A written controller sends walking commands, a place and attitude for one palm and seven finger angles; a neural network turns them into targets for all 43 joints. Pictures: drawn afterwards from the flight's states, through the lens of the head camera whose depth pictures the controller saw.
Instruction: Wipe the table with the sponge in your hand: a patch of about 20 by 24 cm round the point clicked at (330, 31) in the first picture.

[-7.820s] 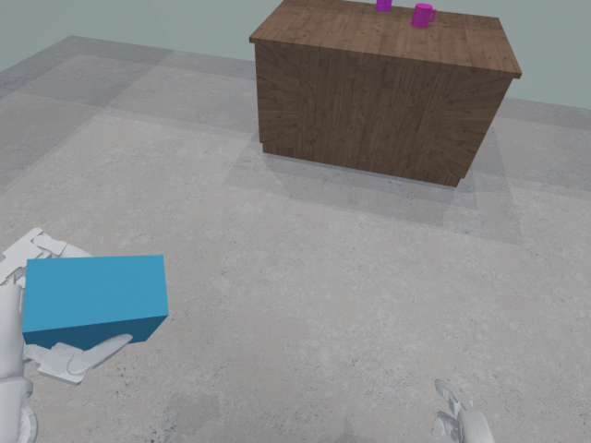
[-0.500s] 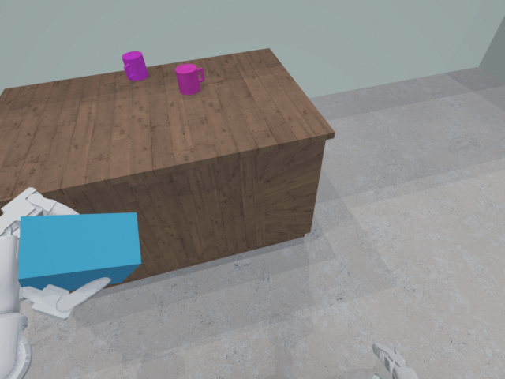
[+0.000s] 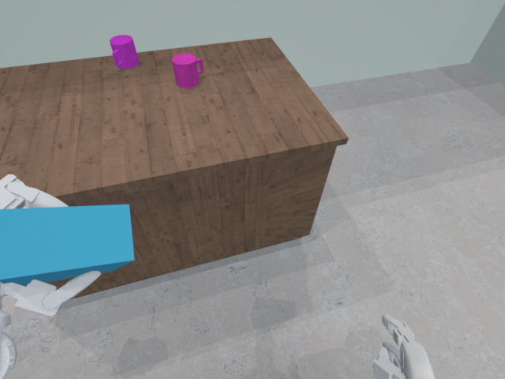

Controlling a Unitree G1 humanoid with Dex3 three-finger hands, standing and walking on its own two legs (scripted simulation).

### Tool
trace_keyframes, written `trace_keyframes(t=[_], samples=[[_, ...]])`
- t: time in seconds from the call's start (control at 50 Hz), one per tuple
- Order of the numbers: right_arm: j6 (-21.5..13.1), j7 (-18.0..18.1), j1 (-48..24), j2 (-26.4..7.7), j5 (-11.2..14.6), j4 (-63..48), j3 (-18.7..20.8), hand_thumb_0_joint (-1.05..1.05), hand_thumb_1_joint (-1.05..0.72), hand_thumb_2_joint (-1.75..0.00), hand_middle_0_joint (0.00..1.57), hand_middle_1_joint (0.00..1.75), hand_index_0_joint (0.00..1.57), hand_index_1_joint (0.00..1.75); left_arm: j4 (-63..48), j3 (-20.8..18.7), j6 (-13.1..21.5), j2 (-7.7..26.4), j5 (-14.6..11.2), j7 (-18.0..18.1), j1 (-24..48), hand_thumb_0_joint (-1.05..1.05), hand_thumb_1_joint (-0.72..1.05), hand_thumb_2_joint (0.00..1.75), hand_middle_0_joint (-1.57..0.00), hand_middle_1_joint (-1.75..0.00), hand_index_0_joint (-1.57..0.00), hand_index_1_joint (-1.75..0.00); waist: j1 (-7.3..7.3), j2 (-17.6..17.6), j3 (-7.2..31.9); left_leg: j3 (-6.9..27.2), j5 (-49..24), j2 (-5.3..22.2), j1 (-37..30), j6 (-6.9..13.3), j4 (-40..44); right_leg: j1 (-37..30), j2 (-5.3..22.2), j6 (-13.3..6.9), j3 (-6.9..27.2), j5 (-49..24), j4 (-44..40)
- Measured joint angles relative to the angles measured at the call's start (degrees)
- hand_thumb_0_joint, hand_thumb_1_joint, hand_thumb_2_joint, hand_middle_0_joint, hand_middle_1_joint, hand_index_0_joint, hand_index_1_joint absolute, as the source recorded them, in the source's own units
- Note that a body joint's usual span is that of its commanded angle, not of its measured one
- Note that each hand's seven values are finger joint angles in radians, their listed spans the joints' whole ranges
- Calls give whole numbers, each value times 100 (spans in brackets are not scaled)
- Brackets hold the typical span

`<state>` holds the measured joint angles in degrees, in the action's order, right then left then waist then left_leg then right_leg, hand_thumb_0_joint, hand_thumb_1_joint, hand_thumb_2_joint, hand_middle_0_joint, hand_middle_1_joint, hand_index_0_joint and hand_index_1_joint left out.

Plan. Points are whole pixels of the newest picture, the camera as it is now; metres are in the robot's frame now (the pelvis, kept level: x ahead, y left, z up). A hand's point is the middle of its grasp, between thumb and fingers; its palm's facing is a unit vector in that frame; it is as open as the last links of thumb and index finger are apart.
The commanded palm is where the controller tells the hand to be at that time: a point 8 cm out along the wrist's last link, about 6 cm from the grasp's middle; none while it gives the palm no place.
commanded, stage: take the last steps up to it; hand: left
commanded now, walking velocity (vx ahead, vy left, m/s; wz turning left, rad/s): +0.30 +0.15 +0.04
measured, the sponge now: (84, 245) +0.23 +0.21 +0.16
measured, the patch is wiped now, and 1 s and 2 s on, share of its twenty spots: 0.00 0.00 0.00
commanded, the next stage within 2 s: come to a stop and stand still in 0.82 s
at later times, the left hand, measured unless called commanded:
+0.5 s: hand (56, 171) +0.33 +0.28 +0.18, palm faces +0.37 -0.80 -0.48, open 10.3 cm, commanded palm +0.27 +0.34 +0.19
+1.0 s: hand (53, 134) +0.41 +0.33 +0.17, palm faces +0.39 -0.79 -0.48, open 10.3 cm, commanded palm +0.34 +0.37 +0.19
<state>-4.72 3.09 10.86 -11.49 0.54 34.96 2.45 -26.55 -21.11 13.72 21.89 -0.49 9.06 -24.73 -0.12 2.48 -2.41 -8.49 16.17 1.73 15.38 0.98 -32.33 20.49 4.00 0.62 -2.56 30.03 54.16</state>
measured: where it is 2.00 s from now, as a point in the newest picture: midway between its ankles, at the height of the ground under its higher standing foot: outside the picture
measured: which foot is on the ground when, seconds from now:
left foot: down 0.00-0.18, up 0.20-0.46, down 0.48-0.76, up 0.78-1.00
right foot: up 0.00-0.14, down 0.16-0.50, up 0.52-0.74, down 0.76-1.00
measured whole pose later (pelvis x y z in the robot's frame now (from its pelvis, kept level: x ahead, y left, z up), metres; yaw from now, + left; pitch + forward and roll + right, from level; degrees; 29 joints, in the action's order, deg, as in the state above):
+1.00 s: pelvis +0.19 +0.09 +0.01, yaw +2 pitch +0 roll +3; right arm -2.6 2.7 10.7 -12.5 0.1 36.2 0.4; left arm -27.1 -20.1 13.7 20.1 -0.4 8.7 -28.4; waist -0.6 1.1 -5.1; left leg -5.3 19.6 2.8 24.8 -1.3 -46.6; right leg 13.1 6.4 -0.8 -9.2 16.6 29.7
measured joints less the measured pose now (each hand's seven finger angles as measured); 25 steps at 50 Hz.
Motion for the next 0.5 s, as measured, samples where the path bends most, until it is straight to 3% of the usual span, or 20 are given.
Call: trace_keyframes(t=[0.06,0.16,0.18,0.22,0.26,0.3,0.34,0.42,0.48,0.5], samples=[[-130,-63,-28,224,16,11,-162,1,-90,-90,20,30,20,30,-66,-4,-56,9,-7,-36,-55,-1,-51,100,-70,-136,-73,-135,-24,-119,28,-2,91,54,-106,-18,92,320,-3,50,-266,-138,84],[-221,-107,122,374,15,-9,-372,1,-90,-90,20,30,20,30,-352,18,33,90,-27,-76,-306,-1,-51,100,-70,-136,-73,-135,2,-371,3,49,399,111,-170,-97,-140,-112,-78,30,-685,-877,-1742],[-194,-104,139,348,16,10,-377,1,-90,-90,20,30,20,30,-342,24,57,110,-6,-91,-276,-1,-51,100,-70,-136,-73,-135,4,-468,-10,103,557,157,-68,-68,-429,-178,-116,-108,-749,-1197,-1882],[-59,-132,78,261,19,180,-338,1,-90,-90,21,30,21,30,-209,76,86,55,-4,-136,-142,-1,-51,100,-70,-136,-73,-135,18,-585,-66,323,898,108,349,-52,-1592,-188,-103,-318,-834,-1158,-1682],[78,-169,17,167,20,348,-295,1,-90,-90,21,30,21,30,-49,83,98,-49,-45,-169,-77,-1,-51,100,-70,-136,-73,-135,49,-540,-118,475,925,-11,828,-120,-2807,-304,-28,-340,-810,-1043,-1723],[173,-170,-2,69,7,404,-263,1,-90,-90,21,30,21,30,37,44,111,-147,-32,-168,-138,-1,-51,100,-70,-136,-73,-135,44,-471,-148,510,788,28,1194,-171,-3291,-463,31,-253,-778,-1090,-1970],[215,-155,5,-7,-15,366,-225,1,-90,-90,20,30,21,30,11,7,130,-186,3,-138,-242,-1,-51,100,-70,-136,-73,-135,23,-346,-194,471,643,149,1325,-176,-2857,-601,112,-192,-740,-1162,-2208],[162,-105,51,-161,-57,159,-99,1,-90,-90,20,30,20,30,-327,20,121,-141,47,-42,-446,-1,-51,100,-70,-136,-73,-135,-2,-74,-349,217,212,261,997,-141,-985,-828,330,-25,-660,-1098,-2343],[93,-35,96,-314,-55,-50,31,1,-90,-90,20,30,20,30,-660,11,139,-50,65,9,-530,-1,-51,100,-70,-136,-73,-135,1,-71,-364,9,-430,209,459,-87,215,-872,416,161,-585,-770,-1954],[65,-8,60,-320,-39,-92,91,1,-90,-90,20,30,20,30,-720,-40,169,24,54,25,-498,-1,-51,100,-70,-136,-73,-135,-6,-62,-361,-31,-734,202,432,-56,213,-756,460,167,-521,-613,-1587]])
